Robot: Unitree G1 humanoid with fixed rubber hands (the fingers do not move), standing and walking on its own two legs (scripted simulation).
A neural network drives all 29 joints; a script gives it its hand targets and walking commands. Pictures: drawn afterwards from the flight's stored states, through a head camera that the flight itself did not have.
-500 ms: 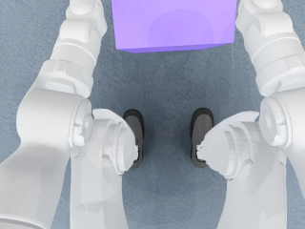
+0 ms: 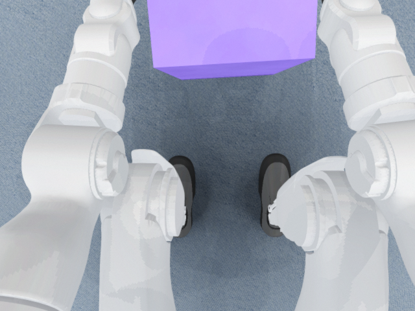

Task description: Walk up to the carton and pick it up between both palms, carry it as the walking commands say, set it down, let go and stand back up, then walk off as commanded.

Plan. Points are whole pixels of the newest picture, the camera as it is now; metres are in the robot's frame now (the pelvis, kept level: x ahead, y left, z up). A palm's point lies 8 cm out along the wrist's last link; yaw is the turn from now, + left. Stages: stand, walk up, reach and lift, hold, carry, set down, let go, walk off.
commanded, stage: reach and lift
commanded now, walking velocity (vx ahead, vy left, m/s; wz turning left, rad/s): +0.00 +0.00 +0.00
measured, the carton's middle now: (226, 5) +0.55 +0.02 -0.23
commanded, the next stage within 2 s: none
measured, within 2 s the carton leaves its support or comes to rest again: leaves its support in 0.18 s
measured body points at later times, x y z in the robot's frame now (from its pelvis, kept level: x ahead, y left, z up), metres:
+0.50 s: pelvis +0.01 +0.00 +0.02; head +0.35 +0.02 +0.31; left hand +0.56 +0.17 -0.11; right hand +0.57 -0.12 -0.11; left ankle +0.12 +0.12 -0.32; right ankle +0.13 -0.12 -0.32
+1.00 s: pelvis +0.02 +0.00 +0.06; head +0.35 +0.02 +0.37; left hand +0.55 +0.18 -0.05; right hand +0.56 -0.12 -0.05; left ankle +0.12 +0.12 -0.32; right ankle +0.13 -0.12 -0.32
